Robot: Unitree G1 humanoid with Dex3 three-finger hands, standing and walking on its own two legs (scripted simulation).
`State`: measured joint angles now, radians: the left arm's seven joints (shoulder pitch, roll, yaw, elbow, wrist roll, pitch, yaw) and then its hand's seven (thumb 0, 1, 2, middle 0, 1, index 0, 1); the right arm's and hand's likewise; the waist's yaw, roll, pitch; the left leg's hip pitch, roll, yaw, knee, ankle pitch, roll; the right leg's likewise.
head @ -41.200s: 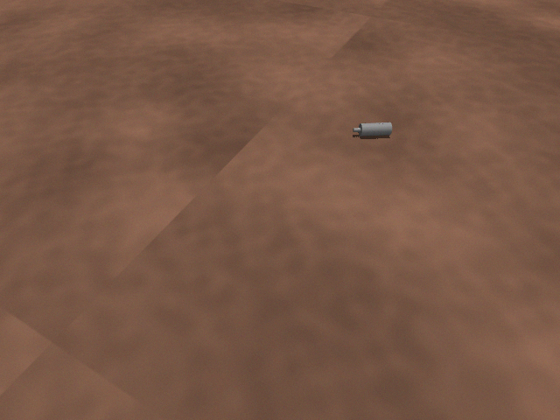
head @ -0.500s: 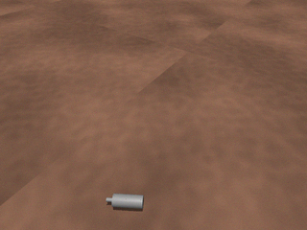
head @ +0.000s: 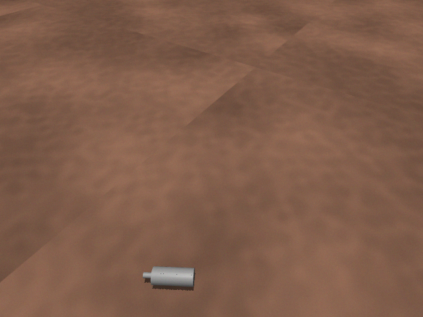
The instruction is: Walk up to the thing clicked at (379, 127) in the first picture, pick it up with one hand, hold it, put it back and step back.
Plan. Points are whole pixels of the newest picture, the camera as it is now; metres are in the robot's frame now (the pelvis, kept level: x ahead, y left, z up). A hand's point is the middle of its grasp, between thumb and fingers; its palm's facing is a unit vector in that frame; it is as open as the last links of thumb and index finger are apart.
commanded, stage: stand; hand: left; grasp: from above
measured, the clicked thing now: (168, 276) +0.46 +0.23 -0.74
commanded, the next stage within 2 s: step back in 1.14 s
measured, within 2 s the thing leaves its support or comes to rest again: neither
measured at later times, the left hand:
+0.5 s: hand out of the picture +0.09 +0.24 -0.16, palm faces +0.01 -0.94 -0.33, open 7.4 cm
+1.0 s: hand out of the picture +0.07 +0.24 -0.16, palm faces +0.00 -0.94 -0.33, open 7.4 cm
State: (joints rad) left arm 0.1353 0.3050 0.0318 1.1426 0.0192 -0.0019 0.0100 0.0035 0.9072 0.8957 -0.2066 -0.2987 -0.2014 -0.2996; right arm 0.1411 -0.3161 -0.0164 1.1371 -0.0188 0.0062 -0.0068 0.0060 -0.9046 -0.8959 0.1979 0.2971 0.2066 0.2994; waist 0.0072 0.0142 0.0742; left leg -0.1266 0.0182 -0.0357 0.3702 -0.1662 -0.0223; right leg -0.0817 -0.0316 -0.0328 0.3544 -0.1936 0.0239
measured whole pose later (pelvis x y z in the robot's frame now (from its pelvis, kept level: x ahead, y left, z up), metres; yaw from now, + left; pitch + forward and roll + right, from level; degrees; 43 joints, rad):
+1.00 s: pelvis +0.01 +0.00 +0.00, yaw +0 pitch -3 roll +0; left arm 0.12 0.33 0.02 1.14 0.01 -0.01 0.00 0.00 0.91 0.90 -0.21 -0.30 -0.20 -0.30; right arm 0.12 -0.33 -0.01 1.15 -0.01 0.00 0.00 0.01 -0.90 -0.90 0.20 0.30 0.21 0.30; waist 0.00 0.01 0.07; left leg -0.12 0.02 -0.04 0.33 -0.16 -0.03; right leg -0.08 -0.03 -0.04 0.33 -0.19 0.02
